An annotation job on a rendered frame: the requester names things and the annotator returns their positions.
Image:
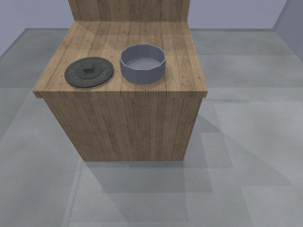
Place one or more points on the lid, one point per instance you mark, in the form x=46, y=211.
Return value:
x=102, y=71

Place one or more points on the pot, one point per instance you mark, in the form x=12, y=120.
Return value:
x=142, y=63

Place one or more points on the table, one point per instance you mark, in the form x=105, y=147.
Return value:
x=121, y=121

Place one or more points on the knob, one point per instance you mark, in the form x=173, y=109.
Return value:
x=88, y=67

